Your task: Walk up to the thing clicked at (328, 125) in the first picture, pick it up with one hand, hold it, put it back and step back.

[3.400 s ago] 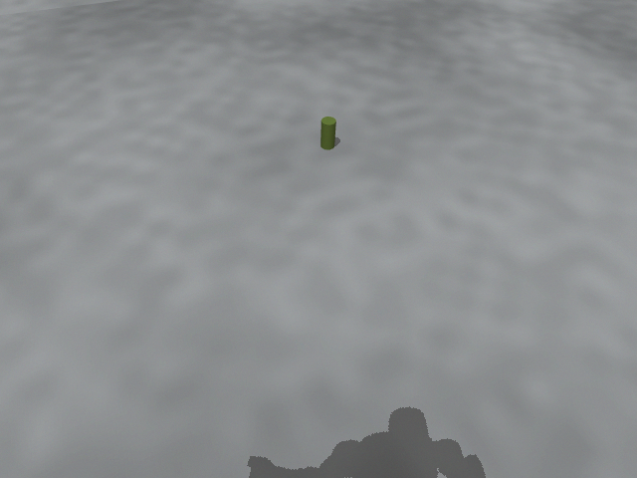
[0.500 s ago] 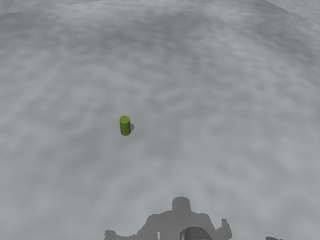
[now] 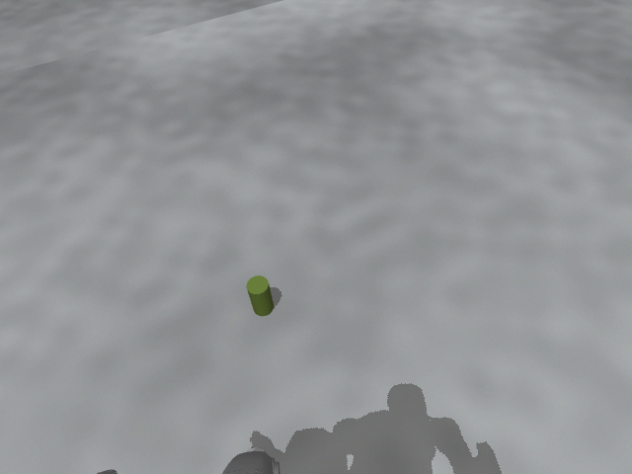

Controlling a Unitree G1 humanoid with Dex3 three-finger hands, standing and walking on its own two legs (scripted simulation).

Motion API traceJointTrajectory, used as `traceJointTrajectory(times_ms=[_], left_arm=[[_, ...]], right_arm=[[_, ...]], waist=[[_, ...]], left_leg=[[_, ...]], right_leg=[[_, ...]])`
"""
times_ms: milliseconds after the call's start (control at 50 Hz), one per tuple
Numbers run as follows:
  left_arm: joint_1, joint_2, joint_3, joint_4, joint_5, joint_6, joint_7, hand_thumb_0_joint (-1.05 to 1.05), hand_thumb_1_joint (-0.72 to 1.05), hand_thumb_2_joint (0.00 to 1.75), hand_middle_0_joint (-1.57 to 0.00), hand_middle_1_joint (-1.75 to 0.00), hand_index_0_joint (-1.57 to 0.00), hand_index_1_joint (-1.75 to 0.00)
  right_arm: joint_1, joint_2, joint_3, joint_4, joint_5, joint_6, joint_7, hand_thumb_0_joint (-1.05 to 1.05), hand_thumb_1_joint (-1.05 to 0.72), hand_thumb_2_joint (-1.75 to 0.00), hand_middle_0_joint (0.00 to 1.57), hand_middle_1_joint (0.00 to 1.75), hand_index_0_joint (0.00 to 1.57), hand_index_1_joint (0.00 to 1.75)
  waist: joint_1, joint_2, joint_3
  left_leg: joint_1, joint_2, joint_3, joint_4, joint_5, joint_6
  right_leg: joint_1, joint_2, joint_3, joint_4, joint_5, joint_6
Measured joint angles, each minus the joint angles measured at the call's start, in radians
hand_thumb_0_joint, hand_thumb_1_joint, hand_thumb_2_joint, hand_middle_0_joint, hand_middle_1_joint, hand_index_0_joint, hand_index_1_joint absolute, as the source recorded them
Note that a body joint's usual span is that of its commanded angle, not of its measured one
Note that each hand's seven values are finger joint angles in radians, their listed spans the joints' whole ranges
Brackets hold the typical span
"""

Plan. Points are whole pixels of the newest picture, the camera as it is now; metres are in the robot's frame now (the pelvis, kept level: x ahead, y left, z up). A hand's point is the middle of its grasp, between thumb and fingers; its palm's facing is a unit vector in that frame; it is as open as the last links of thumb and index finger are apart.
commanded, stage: walk up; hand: left
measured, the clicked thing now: (260, 296) +0.77 +0.22 -0.70
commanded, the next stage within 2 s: none
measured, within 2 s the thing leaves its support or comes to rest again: neither
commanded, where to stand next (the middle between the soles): +0.41 +0.02 m, yaw -1 degrees
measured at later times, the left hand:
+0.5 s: hand (123, 399) +0.26 +0.32 -0.14, palm faces -0.10 -0.94 -0.34, open 7.4 cm
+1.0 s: hand (150, 326) +0.39 +0.32 -0.17, palm faces -0.03 -0.93 -0.37, open 7.4 cm
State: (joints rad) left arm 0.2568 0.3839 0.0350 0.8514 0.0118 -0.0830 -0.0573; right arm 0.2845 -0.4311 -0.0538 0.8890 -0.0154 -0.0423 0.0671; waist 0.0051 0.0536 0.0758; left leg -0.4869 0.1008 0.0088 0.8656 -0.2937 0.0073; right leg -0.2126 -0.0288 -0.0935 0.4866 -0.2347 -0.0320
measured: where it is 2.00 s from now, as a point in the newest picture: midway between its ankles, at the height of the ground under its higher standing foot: (316, 414)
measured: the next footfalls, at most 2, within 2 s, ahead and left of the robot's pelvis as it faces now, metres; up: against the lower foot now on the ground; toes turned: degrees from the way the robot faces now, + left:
left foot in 0.16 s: +0.21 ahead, +0.16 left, +0.00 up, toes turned +6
right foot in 0.60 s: +0.37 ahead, -0.11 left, +0.00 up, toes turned -5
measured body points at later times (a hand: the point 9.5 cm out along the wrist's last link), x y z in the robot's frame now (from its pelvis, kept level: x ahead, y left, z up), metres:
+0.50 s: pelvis +0.19 +0.04 +0.00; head +0.21 +0.05 +0.45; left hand +0.26 +0.36 -0.12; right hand +0.21 -0.28 -0.10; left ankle +0.17 +0.15 -0.74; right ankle +0.30 -0.12 -0.70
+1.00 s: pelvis +0.33 +0.05 -0.02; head +0.35 +0.06 +0.43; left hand +0.39 +0.37 -0.14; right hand +0.40 -0.28 -0.13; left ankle +0.42 +0.17 -0.74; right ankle +0.34 -0.10 -0.73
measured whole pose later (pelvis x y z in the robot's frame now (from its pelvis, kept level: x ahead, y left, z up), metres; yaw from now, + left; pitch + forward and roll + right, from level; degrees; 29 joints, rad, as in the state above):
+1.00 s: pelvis +0.33 +0.05 -0.02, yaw -1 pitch -3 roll +0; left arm 0.25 0.42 0.02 0.90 0.00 -0.01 -0.02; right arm 0.24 -0.40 -0.04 0.92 -0.02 -0.05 0.02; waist 0.02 -0.02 0.09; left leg -0.40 0.04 0.05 0.66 -0.21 0.01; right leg -0.31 -0.07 -0.02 0.77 -0.43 -0.01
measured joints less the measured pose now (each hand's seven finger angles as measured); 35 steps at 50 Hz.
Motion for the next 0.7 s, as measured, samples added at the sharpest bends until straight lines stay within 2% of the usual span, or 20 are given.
traceJointTrajectory(times_ms=[60, 140, 160, 180, 200, 240, 280, 420, 480, 540, 600, 640, 700], left_arm=[[0.031, 0.018, 0.006, 0.002, 0.004, 0.003, -0.003, 0.00, 0.90, 0.90, -0.20, -0.30, -0.20, -0.30], [0.069, 0.046, 0.012, 0.015, 0.005, 0.016, -0.006, 0.00, 0.89, 0.90, -0.20, -0.30, -0.20, -0.30], [0.078, 0.055, 0.013, 0.021, 0.007, 0.021, -0.004, 0.00, 0.89, 0.90, -0.20, -0.30, -0.20, -0.30], [0.080, 0.063, 0.015, 0.031, 0.008, 0.028, 0.000, 0.00, 0.90, 0.90, -0.20, -0.30, -0.20, -0.30], [0.078, 0.063, 0.016, 0.045, 0.004, 0.037, 0.006, 0.00, 0.90, 0.90, -0.20, -0.30, -0.20, -0.30], [0.067, 0.064, 0.009, 0.068, 0.001, 0.051, 0.016, 0.00, 0.90, 0.90, -0.20, -0.30, -0.20, -0.30], [0.057, 0.072, 0.005, 0.075, -0.006, 0.051, 0.018, 0.00, 0.90, 0.90, -0.20, -0.30, -0.20, -0.30], [0.033, 0.065, 0.011, 0.068, -0.002, 0.055, -0.006, 0.00, 0.90, 0.90, -0.20, -0.30, -0.20, -0.30], [0.016, 0.053, 0.013, 0.066, 0.004, 0.060, -0.016, 0.00, 0.90, 0.90, -0.20, -0.30, -0.20, -0.30], [-0.002, 0.042, 0.016, 0.060, 0.004, 0.055, -0.020, 0.00, 0.90, 0.90, -0.20, -0.30, -0.20, -0.30], [-0.009, 0.041, 0.019, 0.044, 0.004, 0.032, -0.015, 0.00, 0.90, 0.90, -0.20, -0.30, -0.20, -0.30], [-0.023, 0.029, 0.026, 0.031, 0.006, 0.013, -0.001, 0.00, 0.90, 0.90, -0.20, -0.30, -0.20, -0.30], [-0.030, 0.009, 0.013, 0.009, -0.007, 0.004, 0.007, 0.00, 0.90, 0.90, -0.20, -0.30, -0.20, -0.30]], right_arm=[[-0.008, 0.002, -0.006, 0.008, -0.007, 0.001, 0.009, 0.01, -0.90, -0.90, 0.20, 0.30, 0.20, 0.30], [-0.009, -0.001, -0.013, 0.012, -0.009, -0.012, 0.014, 0.01, -0.90, -0.90, 0.20, 0.30, 0.20, 0.30], [-0.010, -0.001, -0.015, 0.010, -0.010, -0.021, 0.011, 0.01, -0.90, -0.90, 0.20, 0.30, 0.20, 0.30], [-0.015, 0.004, -0.017, 0.007, -0.012, -0.030, 0.004, 0.01, -0.90, -0.90, 0.20, 0.30, 0.20, 0.30], [-0.018, 0.007, -0.017, -0.001, -0.012, -0.039, -0.002, 0.01, -0.90, -0.90, 0.20, 0.30, 0.20, 0.30], [-0.015, 0.016, -0.013, -0.018, 0.000, -0.047, -0.009, 0.01, -0.90, -0.90, 0.20, 0.30, 0.20, 0.30], [-0.006, 0.032, -0.001, -0.026, 0.006, -0.047, -0.017, 0.01, -0.90, -0.90, 0.20, 0.30, 0.20, 0.30], [0.041, 0.040, 0.016, -0.028, 0.005, -0.043, -0.023, 0.01, -0.90, -0.90, 0.21, 0.30, 0.21, 0.30], [0.061, 0.030, 0.013, -0.028, 0.006, -0.039, -0.022, 0.01, -0.90, -0.90, 0.21, 0.30, 0.21, 0.30], [0.077, 0.018, 0.011, -0.028, 0.006, -0.030, -0.022, 0.01, -0.90, -0.90, 0.21, 0.30, 0.21, 0.30], [0.095, 0.008, 0.011, -0.034, 0.009, -0.016, -0.025, 0.01, -0.90, -0.90, 0.21, 0.30, 0.21, 0.30], [0.084, 0.005, 0.011, -0.026, 0.012, -0.002, -0.033, 0.01, -0.90, -0.90, 0.21, 0.30, 0.21, 0.30], [0.049, 0.006, 0.017, -0.012, 0.012, 0.015, -0.037, 0.01, -0.90, -0.90, 0.20, 0.30, 0.20, 0.30]], waist=[[0.013, -0.014, -0.009], [0.024, -0.038, -0.025], [0.022, -0.054, -0.027], [0.020, -0.081, -0.021], [0.015, -0.091, -0.017], [-0.004, -0.093, -0.010], [-0.011, -0.111, -0.002], [-0.022, -0.120, 0.007], [-0.030, -0.103, 0.009], [-0.038, -0.082, 0.011], [-0.042, -0.059, 0.006], [-0.037, -0.026, 0.018], [-0.019, -0.012, 0.030]], left_leg=[[0.000, 0.011, 0.011, -0.135, 0.052, -0.007], [0.068, -0.005, 0.042, -0.268, 0.097, 0.003], [0.084, -0.020, 0.051, -0.275, 0.127, 0.006], [0.091, -0.038, 0.070, -0.250, 0.117, 0.010], [0.095, -0.045, 0.080, -0.224, 0.090, 0.013], [0.118, -0.045, 0.078, -0.217, 0.058, 0.021], [0.167, -0.051, 0.087, -0.261, 0.055, 0.023], [0.308, -0.072, 0.113, -0.389, 0.043, 0.029], [0.349, -0.075, 0.116, -0.406, 0.018, 0.023], [0.375, -0.071, 0.115, -0.384, -0.029, 0.007], [0.370, -0.053, 0.104, -0.281, -0.120, -0.009], [0.306, -0.030, 0.062, -0.088, -0.170, 0.017], [0.178, -0.066, 0.008, 0.167, -0.180, 0.032]], right_leg=[[0.034, -0.001, -0.005, 0.002, -0.040, 0.009], [0.063, -0.017, -0.004, 0.063, -0.129, 0.032], [0.058, -0.033, 0.001, 0.109, -0.168, 0.031], [0.035, -0.059, 0.019, 0.189, -0.191, 0.016], [-0.006, -0.056, 0.053, 0.298, -0.208, 0.004], [-0.097, -0.016, 0.100, 0.499, -0.223, -0.012], [-0.172, -0.007, 0.119, 0.585, -0.178, -0.015], [-0.295, -0.062, 0.102, 0.425, -0.053, 0.021], [-0.299, -0.078, 0.084, 0.321, -0.003, 0.021], [-0.261, -0.073, 0.068, 0.200, 0.037, 0.013], [-0.172, -0.041, 0.051, 0.080, 0.074, -0.001], [-0.166, -0.016, 0.035, 0.131, 0.056, 0.014], [-0.136, -0.016, 0.033, 0.145, 0.015, 0.009]])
